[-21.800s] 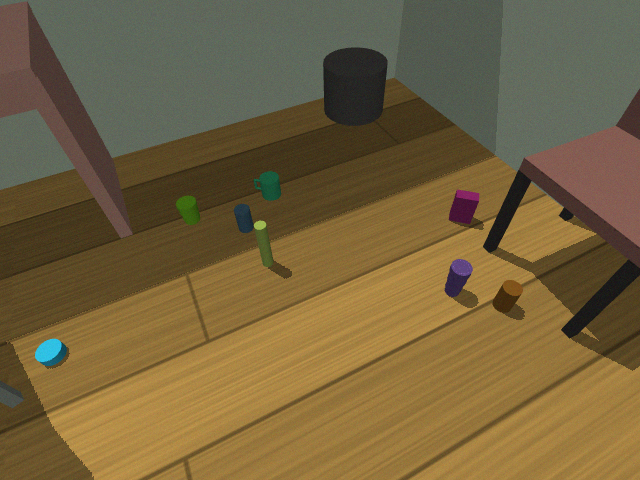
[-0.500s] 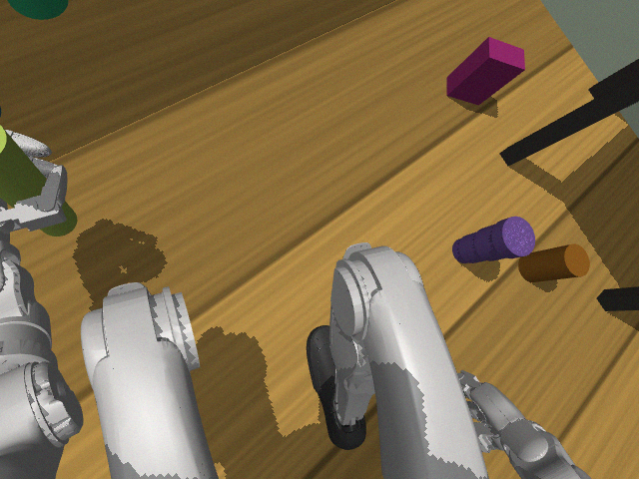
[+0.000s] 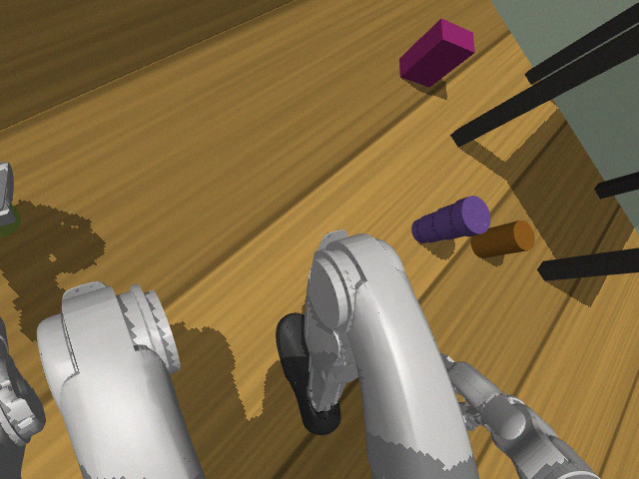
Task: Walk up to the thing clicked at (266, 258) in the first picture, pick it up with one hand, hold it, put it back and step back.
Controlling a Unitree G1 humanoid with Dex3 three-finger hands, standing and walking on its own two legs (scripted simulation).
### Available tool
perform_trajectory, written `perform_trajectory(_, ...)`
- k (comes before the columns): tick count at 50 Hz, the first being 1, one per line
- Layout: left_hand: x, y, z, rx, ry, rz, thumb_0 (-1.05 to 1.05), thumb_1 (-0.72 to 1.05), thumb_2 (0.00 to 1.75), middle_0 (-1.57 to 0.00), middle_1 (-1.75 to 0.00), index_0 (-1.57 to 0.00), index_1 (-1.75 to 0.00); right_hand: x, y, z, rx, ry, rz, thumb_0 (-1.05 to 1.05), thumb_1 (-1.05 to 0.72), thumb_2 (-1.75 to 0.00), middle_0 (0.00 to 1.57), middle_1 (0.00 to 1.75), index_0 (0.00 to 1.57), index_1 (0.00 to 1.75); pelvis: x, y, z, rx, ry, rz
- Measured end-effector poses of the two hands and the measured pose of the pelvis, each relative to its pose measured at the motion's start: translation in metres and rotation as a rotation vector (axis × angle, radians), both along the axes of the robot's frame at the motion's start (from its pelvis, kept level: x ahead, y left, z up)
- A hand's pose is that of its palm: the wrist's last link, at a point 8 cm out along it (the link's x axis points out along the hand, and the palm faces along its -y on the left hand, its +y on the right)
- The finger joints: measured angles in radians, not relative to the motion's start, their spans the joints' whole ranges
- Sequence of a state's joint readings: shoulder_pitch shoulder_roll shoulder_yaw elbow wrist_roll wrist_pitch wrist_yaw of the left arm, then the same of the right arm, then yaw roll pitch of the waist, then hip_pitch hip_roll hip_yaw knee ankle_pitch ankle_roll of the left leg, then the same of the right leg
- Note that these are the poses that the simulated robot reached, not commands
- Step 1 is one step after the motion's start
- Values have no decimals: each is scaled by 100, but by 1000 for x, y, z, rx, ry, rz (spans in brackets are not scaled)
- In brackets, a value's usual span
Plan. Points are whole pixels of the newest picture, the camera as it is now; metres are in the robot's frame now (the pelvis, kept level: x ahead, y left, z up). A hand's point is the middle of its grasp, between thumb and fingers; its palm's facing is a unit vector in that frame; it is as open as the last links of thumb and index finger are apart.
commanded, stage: lower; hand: left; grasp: from the side
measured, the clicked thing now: out of the picture +0.44 +0.29 -0.16
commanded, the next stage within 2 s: loosen in 0.52 s
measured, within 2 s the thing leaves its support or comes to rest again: rests again in 0.36 s
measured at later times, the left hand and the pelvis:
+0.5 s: hand out of the picture +0.45 +0.28 -0.16, palm faces +0.27 -0.96 -0.02, open 5.9 cm; pelvis +0.00 +0.00 +0.00, yaw -2 degrees
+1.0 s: hand out of the picture +0.46 +0.28 -0.15, palm faces +0.27 -0.96 +0.01, open 8.9 cm; pelvis +0.00 +0.01 +0.00, yaw -3 degrees
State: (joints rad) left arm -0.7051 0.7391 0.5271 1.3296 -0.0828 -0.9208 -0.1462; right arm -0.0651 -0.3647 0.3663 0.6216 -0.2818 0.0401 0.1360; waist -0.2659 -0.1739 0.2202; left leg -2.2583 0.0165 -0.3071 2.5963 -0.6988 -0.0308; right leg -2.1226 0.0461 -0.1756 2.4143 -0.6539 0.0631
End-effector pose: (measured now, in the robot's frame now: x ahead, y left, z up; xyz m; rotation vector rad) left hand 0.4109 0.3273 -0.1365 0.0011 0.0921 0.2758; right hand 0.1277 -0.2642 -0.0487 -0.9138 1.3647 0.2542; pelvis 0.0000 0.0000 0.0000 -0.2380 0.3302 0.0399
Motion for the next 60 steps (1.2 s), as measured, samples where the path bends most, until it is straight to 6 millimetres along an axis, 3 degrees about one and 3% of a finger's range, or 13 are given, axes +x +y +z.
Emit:
perform_trajectory(36, 5, -5, -25, -1, -16, 3, 2, 8, 113, -96, -111, -99, -111, 6, 14, 11, -51, 23, 111, -1, -90, -89, 21, 30, 21, 30, -4, 7, -3, -45, -52, -22)
perform_trajectory(45, 9, -3, -20, -11, -61, 15, 1, 9, 79, -93, -92, -95, -91, 8, 18, 14, -57, 16, 120, -1, -91, -89, 21, 30, 21, 31, -5, 9, -2, -53, -57, -25)
perform_trajectory(52, 10, -4, -18, -14, -58, 3, 1, -6, 50, -76, -66, -77, -65, 11, 21, 15, -52, 4, 120, -1, -92, -89, 21, 30, 21, 31, -5, 9, -1, -59, -54, -29)
perform_trajectory(60, 8, -5, -19, -21, -57, 14, 0, -18, 30, -53, -41, -53, -40, 11, 22, 16, -50, 3, 126, -1, -91, -89, 21, 30, 21, 31, -6, 9, 0, -57, -57, -29)
